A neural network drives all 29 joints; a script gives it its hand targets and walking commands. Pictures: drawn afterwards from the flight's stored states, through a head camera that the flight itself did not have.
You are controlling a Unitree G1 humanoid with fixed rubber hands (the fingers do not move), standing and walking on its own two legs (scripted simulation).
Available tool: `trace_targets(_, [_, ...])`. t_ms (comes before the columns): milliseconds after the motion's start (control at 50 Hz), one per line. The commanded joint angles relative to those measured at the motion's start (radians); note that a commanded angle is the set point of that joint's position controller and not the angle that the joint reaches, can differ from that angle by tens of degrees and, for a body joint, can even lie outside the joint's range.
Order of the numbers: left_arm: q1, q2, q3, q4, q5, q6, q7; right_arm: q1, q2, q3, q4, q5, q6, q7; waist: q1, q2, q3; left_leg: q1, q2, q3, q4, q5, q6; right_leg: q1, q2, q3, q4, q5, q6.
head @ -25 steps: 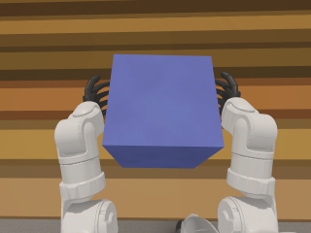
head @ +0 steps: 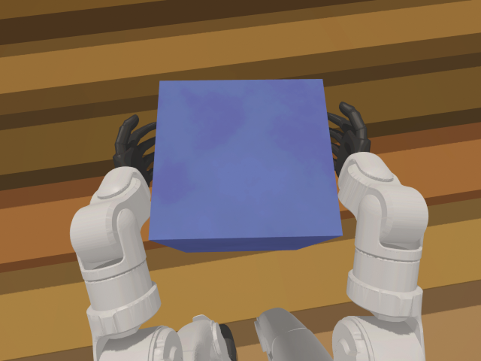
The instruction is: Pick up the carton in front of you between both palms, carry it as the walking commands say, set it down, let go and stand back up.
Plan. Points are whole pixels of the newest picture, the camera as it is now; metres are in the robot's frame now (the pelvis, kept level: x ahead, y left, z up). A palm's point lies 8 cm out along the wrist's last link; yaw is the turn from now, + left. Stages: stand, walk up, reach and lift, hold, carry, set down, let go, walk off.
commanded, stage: carry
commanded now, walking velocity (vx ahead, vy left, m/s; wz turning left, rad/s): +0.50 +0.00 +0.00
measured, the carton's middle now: (241, 182) +0.36 -0.05 +0.04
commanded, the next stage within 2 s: none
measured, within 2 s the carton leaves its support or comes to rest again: neither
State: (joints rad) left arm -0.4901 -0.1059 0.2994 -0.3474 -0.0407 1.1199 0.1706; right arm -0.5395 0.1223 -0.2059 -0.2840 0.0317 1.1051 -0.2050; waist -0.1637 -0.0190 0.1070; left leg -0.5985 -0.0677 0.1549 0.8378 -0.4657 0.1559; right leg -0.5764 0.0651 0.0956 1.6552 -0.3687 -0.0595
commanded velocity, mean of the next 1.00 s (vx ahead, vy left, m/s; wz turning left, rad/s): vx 0.50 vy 0.00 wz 0.00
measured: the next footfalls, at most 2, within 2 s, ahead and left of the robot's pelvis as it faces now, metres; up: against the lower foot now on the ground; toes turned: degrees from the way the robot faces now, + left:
right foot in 0.24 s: +0.36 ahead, -0.14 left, +0.09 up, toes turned -6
left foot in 0.66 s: +0.67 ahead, +0.10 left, +0.20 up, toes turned +6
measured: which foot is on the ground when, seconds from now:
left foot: down 0.00-0.28, up 0.30-0.64, down 0.66-1.00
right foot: up 0.00-0.22, down 0.24-0.68, up 0.70-1.00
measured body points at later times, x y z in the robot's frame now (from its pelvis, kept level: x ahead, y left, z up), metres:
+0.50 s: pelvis +0.34 -0.05 +0.13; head +0.39 -0.04 +0.58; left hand +0.69 +0.16 +0.27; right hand +0.74 -0.14 +0.28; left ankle +0.34 +0.05 -0.40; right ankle +0.32 -0.14 -0.59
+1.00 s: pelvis +0.68 +0.00 +0.25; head +0.71 +0.00 +0.70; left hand +1.06 +0.11 +0.41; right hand +1.03 -0.20 +0.42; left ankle +0.63 +0.09 -0.49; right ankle +0.72 -0.12 -0.27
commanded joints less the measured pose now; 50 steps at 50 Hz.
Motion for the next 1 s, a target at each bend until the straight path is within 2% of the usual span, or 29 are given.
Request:
trace_targets(0, [-0.522, -0.517, -0.508, -0.035, -0.013, -0.013, 0.001, -0.687, 0.75, 0.786, -0.191, 0.384, -0.004, 0.096, 0.021, 0.032, -0.608, 0.851, 0.306, -0.605, -0.361, 0.503, 0.099, -0.422, -0.032, -0.025, 0.13, -0.069, -0.024])
trace_targets(80, [-0.515, -0.473, -0.48, 0.066, 0.037, 0.014, 0.018, -0.737, 0.707, 0.744, -0.125, 0.424, 0.033, 0.11, 0.027, 0.008, -0.509, 0.793, 0.312, -0.471, -0.438, 0.628, 0.102, -0.487, -0.07, -0.145, -0.018, -0.117, -0.052])
trace_targets(120, [-0.544, -0.45, -0.469, 0.104, 0.045, 0.052, 0.027, -0.714, 0.653, 0.678, -0.028, 0.39, 0.062, 0.104, 0.047, 0.123, -0.459, 0.816, 0.365, -0.513, -0.467, 0.634, 0.136, -0.646, -0.129, -0.075, 0.053, -0.196, -0.063])
trace_targets(140, [-0.566, -0.438, -0.458, 0.121, 0.049, 0.072, 0.032, -0.72, 0.644, 0.643, 0.015, 0.376, 0.079, 0.1, 0.051, 0.124, -0.412, 0.79, 0.34, -0.439, -0.525, 0.614, 0.128, -0.675, -0.146, -0.098, -0.003, -0.227, -0.068])
trace_targets(160, [-0.587, -0.435, -0.453, 0.124, 0.046, 0.09, 0.035, -0.721, 0.642, 0.61, 0.057, 0.361, 0.094, 0.097, 0.092, 0.062, -0.37, 0.623, 0.273, -0.3, -0.606, 0.534, 0.082, -0.491, -0.159, -0.165, -0.314, -0.199, -0.062])
trace_targets(180, [-0.619, -0.432, -0.451, 0.138, 0.032, 0.109, 0.036, -0.739, 0.636, 0.58, 0.085, 0.342, 0.109, 0.091, 0.116, 0.087, -0.369, 0.379, 0.23, -0.165, -0.665, 0.715, 0.067, -0.152, -0.114, -0.281, -0.518, -0.052, -0.07])
trace_targets(200, [-0.669, -0.448, -0.465, 0.154, 0.002, 0.124, 0.034, -0.731, 0.625, 0.55, 0.108, 0.321, 0.123, 0.087, 0.136, 0.166, -0.384, 0.299, 0.225, -0.123, -0.616, 1.099, 0.055, 0.039, -0.046, -0.354, -0.558, 0.069, -0.07])
trace_targets(220, [-0.691, -0.476, -0.486, 0.17, -0.028, 0.136, 0.029, -0.731, 0.619, 0.514, 0.121, 0.294, 0.137, 0.081, 0.197, 0.236, -0.464, 0.33, 0.231, -0.076, -0.463, 1.43, 0.034, 0.167, -0.007, -0.373, -0.578, 0.114, -0.081])
trace_targets(240, [-0.717, -0.507, -0.508, 0.166, -0.063, 0.144, 0.022, -0.745, 0.602, 0.483, 0.13, 0.27, 0.149, 0.074, 0.31, 0.256, -0.56, 0.363, 0.224, -0.018, -0.215, 1.669, 0.003, 0.333, 0.051, -0.405, -0.695, 0.207, -0.073])
trace_targets(260, [-0.789, -0.538, -0.529, 0.161, -0.098, 0.147, 0.018, -0.757, 0.604, 0.447, 0.144, 0.236, 0.158, 0.061, 0.354, 0.103, -0.703, 0.266, 0.157, -0.076, 0.158, 1.479, -0.075, 0.605, -0.012, -0.173, -0.879, 0.24, -0.151])
trace_targets(280, [-0.776, -0.604, -0.554, 0.176, -0.125, 0.148, 0.012, -0.752, 0.595, 0.418, 0.142, 0.19, 0.168, 0.052, 0.376, -0.1, -0.616, 0.106, 0.019, -0.096, 0.512, 0.497, -0.123, 0.674, -0.154, 0.101, -1.147, 0.717, -0.18])
trace_targets(300, [-0.732, -0.583, -0.565, 0.183, -0.148, 0.145, 0.012, -0.618, 0.593, 0.368, 0.184, 0.128, 0.172, 0.044, 0.272, -0.283, -0.753, -0.12, -0.101, -0.221, 0.97, 0.167, -0.145, 0.782, -0.403, 0.578, -1.209, 1.103, -0.374])
trace_targets(320, [-0.816, -0.679, -0.611, 0.164, -0.207, 0.141, -0.001, -0.652, 0.56, 0.322, 0.177, 0.071, 0.169, 0.036, 0.301, -0.109, -0.8, -0.167, -0.045, -0.335, 1.074, 0.15, -0.117, 0.821, -0.389, 0.573, -1.123, 1.009, -0.363])
trace_targets(360, [-0.992, -0.802, -0.681, 0.075, -0.308, 0.122, -0.039, -0.695, 0.6, 0.291, 0.17, 0.02, 0.156, 0.036, 0.253, 0.03, -0.64, -0.316, 0.039, -0.3, 1.041, 0.119, -0.07, 0.692, -0.355, 0.479, -1.146, 0.538, -0.279])
trace_targets(400, [-1.088, -0.882, -0.74, 0.044, -0.38, 0.101, -0.068, -0.727, 0.61, 0.287, 0.156, -0.014, 0.13, 0.033, 0.24, 0.029, -0.541, -0.382, 0.068, -0.258, 0.987, 0.109, -0.046, 0.649, -0.346, 0.379, -1.22, 0.288, -0.211])
trace_targets(500, [-0.993, -0.844, -0.72, 0.116, -0.367, 0.084, -0.079, -0.661, 0.615, 0.348, 0.192, -0.029, 0.111, 0.031, 0.291, -0.025, -0.496, -0.679, 0.117, -0.156, 1.008, -0.038, -0.029, 0.821, -0.383, 0.241, -1.276, 0.421, -0.223])
trace_targets(540, [-0.931, -0.818, -0.688, 0.164, -0.335, 0.093, -0.079, -0.655, 0.621, 0.37, 0.207, -0.019, 0.119, 0.036, 0.28, -0.025, -0.446, -0.731, 0.151, -0.124, 0.88, -0.073, -0.044, 0.824, -0.347, 0.16, -1.341, 0.386, -0.188])
trace_targets(580, [-0.905, -0.818, -0.654, 0.203, -0.313, 0.102, -0.085, -0.672, 0.638, 0.399, 0.211, 0.006, 0.127, 0.044, 0.221, -0.047, -0.407, -0.251, 0.158, -0.034, 0.321, 0.069, -0.046, 0.48, -0.236, -0.081, -1.492, 0.473, -0.133])
trace_targets(620, [-0.877, -0.817, -0.632, 0.206, -0.277, 0.112, -0.086, -0.705, 0.683, 0.45, 0.192, 0.045, 0.132, 0.046, 0.148, -0.225, -0.52, 0.107, 0.04, 0.111, 0.233, 0.223, -0.019, 0.414, -0.23, -0.228, -1.355, 1.22, -0.122])
trace_targets(640, [-0.863, -0.805, -0.613, 0.207, -0.246, 0.114, -0.082, -0.717, 0.71, 0.478, 0.176, 0.076, 0.13, 0.052, 0.081, -0.259, -0.602, 0.239, -0.006, 0.138, 0.161, 0.262, -0.02, 0.457, -0.233, -0.247, -1.173, 1.444, -0.092])
trace_targets(660, [-0.856, -0.795, -0.592, 0.195, -0.208, 0.114, -0.076, -0.751, 0.733, 0.508, 0.154, 0.103, 0.125, 0.054, 0.001, -0.153, -0.697, 0.426, -0.046, 0.114, -0.051, 0.321, -0.016, 0.474, -0.175, -0.273, -0.874, 1.427, -0.053])
trace_targets(680, [-0.844, -0.767, -0.563, 0.183, -0.162, 0.11, -0.068, -0.76, 0.748, 0.537, 0.141, 0.123, 0.118, 0.058, -0.044, 0.006, -0.803, 0.724, 0.039, -0.093, -0.254, 0.553, 0.017, 0.311, -0.133, -0.182, -0.514, 1.03, 0.022])
trace_targets(700, [-0.751, -0.752, -0.536, 0.187, -0.125, 0.104, -0.058, -0.744, 0.778, 0.571, 0.113, 0.186, 0.11, 0.068, 0.05, 0.222, -0.787, 0.865, 0.347, -0.632, -0.378, 0.806, 0.155, -0.046, 0.018, -0.134, -0.171, 0.09, 0.072])
trace_targets(720, [-0.705, -0.682, -0.491, 0.183, -0.064, 0.098, -0.044, -0.767, 0.823, 0.618, 0.083, 0.238, 0.098, 0.076, 0.06, 0.252, -0.891, 0.856, 0.388, -0.793, -0.317, 1.136, 0.224, -0.058, 0.046, 0.036, 0.12, 0.055, 0.04])
trace_targets(760, [-0.722, -0.679, -0.453, 0.161, -0.009, 0.084, -0.026, -0.896, 0.85, 0.67, -0.02, 0.322, 0.077, 0.094, 0.078, 0.103, -0.811, 0.803, 0.387, -0.687, -0.295, 0.769, 0.174, -0.226, -0.038, 0.027, 0.189, 0.055, -0.007])
trace_targets(800, [-0.754, -0.654, -0.467, 0.119, 0.012, 0.072, -0.013, -0.959, 0.878, 0.705, -0.071, 0.377, 0.06, 0.108, 0.084, 0.074, -0.652, 0.733, 0.337, -0.61, -0.356, 0.438, 0.106, -0.349, -0.074, -0.004, 0.124, 0.043, -0.018])
trace_targets(860, [-0.709, -0.603, -0.487, 0.11, 0.016, 0.059, 0.003, -0.901, 0.816, 0.692, -0.084, 0.389, 0.06, 0.106, 0.057, 0.042, -0.59, 0.773, 0.365, -0.539, -0.403, 0.473, 0.103, -0.438, -0.089, -0.058, 0.013, -0.072, -0.044])
trace_targets(940, [-0.631, -0.561, -0.492, 0.169, 0.024, 0.097, 0.015, -0.773, 0.722, 0.614, 0.04, 0.333, 0.094, 0.092, 0.013, 0.085, -0.542, 0.967, 0.422, -0.514, -0.443, 0.512, 0.136, -0.823, -0.128, -0.084, 0.252, -0.212, -0.073])
trace_targets(980, [-0.664, -0.551, -0.49, 0.185, 0.014, 0.117, 0.016, -0.761, 0.693, 0.573, 0.092, 0.305, 0.113, 0.092, 0.05, 0.074, -0.444, 0.842, 0.361, -0.396, -0.543, 0.36, 0.081, -0.8, -0.157, -0.141, 0.094, -0.184, -0.056])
